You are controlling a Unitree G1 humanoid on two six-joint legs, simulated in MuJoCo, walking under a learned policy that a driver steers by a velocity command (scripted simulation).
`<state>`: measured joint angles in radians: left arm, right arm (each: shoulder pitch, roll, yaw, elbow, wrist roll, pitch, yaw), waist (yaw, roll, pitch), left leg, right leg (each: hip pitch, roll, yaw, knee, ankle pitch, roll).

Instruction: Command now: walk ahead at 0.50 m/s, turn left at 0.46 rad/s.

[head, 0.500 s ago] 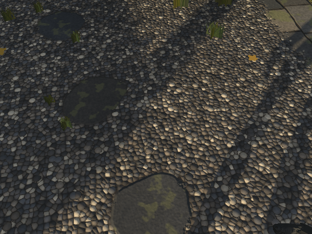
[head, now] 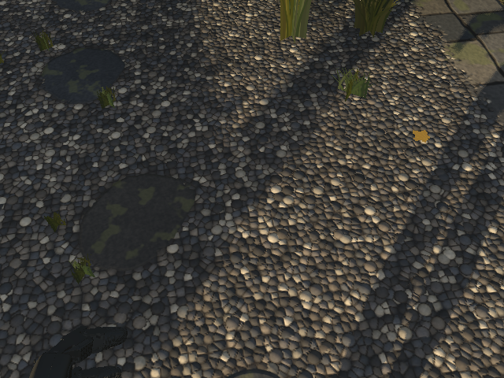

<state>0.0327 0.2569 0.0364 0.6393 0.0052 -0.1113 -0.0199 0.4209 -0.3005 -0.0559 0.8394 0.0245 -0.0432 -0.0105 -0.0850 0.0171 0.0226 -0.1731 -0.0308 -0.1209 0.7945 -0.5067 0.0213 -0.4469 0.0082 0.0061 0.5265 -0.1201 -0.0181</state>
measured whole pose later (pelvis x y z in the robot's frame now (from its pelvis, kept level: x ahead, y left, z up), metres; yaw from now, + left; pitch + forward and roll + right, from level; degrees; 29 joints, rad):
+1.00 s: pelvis +0.53 +0.14 +0.00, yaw +30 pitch +2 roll -1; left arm 0.06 0.28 0.04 0.71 0.01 -0.12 -0.04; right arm 0.38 -0.31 -0.07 0.77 0.01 -0.03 -0.01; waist -0.06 0.02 0.01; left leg -0.11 -0.07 -0.17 0.71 -0.46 0.04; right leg -0.45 0.03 -0.02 0.53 -0.12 -0.03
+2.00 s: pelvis +1.01 +0.36 -0.01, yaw +10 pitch +1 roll +2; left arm 0.07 0.28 0.06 0.66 -0.02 -0.02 -0.05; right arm 0.31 -0.31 -0.09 0.87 0.02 -0.05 -0.01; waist -0.05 -0.02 0.05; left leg 0.05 0.09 0.27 0.50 -0.44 -0.06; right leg -0.51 -0.02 -0.05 0.61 -0.11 -0.09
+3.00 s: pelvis +1.45 +0.43 +0.01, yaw +21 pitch +3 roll +0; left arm 0.15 0.29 0.05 0.69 0.00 -0.03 0.03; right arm 0.20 -0.32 -0.08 0.70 0.02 0.04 -0.03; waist -0.03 0.00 0.01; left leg -0.33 -0.15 -0.23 0.54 -0.24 0.03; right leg -0.36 0.03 0.12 0.51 -0.18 0.06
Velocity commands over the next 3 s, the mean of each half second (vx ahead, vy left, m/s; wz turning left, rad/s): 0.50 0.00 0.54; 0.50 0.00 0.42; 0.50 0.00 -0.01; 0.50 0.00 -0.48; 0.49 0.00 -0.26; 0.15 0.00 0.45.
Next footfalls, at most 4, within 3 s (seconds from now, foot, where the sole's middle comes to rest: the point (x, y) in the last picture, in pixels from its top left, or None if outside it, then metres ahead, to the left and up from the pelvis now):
0.46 left None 0.36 0.19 -0.76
0.96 right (205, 295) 0.70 0.11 -0.76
1.48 left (83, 264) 0.83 0.47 -0.76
1.98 right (146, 172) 1.18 0.31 -0.76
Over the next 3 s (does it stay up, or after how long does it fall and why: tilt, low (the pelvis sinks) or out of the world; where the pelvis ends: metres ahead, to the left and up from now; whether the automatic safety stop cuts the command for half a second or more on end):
stays up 1.45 0.43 0.01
